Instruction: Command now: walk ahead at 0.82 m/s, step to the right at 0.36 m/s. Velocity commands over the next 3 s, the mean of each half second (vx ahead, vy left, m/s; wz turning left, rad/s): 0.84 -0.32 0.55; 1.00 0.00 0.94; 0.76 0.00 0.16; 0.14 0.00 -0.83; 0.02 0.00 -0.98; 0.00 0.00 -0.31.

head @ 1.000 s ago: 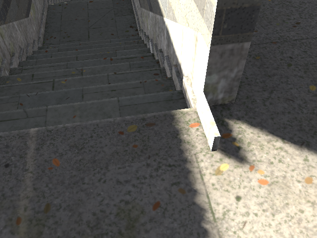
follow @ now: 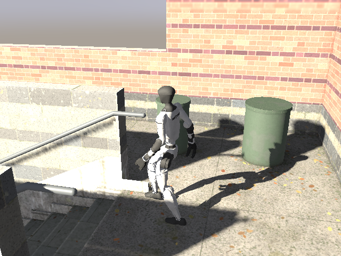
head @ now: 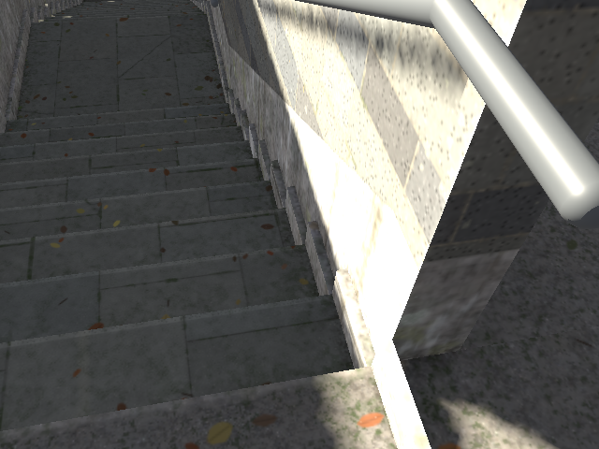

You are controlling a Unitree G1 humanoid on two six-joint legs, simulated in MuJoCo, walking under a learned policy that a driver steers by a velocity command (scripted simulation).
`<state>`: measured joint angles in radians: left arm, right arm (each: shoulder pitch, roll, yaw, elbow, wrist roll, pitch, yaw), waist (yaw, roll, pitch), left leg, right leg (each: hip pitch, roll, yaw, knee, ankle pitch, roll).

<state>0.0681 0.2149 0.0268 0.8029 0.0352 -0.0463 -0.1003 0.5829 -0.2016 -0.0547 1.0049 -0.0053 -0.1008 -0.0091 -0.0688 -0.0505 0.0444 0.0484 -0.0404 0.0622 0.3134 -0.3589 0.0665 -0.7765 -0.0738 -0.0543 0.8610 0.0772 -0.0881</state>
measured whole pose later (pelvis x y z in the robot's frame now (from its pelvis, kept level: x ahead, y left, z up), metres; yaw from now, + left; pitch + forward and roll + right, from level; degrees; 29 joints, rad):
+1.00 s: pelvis +0.54 +0.17 -0.01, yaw +39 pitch +1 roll -2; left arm -0.11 0.23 0.04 0.63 0.03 -0.01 0.01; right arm 0.50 -0.25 -0.06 0.82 0.01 -0.05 0.00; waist -0.15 -0.01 0.09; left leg -0.17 -0.23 -0.23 0.55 -0.34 0.18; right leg -0.56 0.01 0.14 0.99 -0.22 0.03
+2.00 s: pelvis +1.00 +0.48 -0.32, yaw +20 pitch -2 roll +0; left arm 0.34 0.34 0.08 0.78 0.07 -0.12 -0.09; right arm 0.32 -0.33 -0.01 0.74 -0.02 -0.10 0.01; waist -0.03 -0.02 0.08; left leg -0.60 0.10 -0.06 1.89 -0.76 -0.15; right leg -0.33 0.08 -0.01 0.65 -0.27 -0.09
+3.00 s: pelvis +1.01 +0.50 -0.30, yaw -16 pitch +2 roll +0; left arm 0.22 0.29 0.05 0.63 0.04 -0.05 -0.01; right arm 0.26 -0.31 -0.05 0.73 -0.06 -0.07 0.00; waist -0.01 0.02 0.02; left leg -0.56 0.02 -0.01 1.30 -0.48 -0.10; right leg -0.30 -0.02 -0.17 0.51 -0.26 -0.09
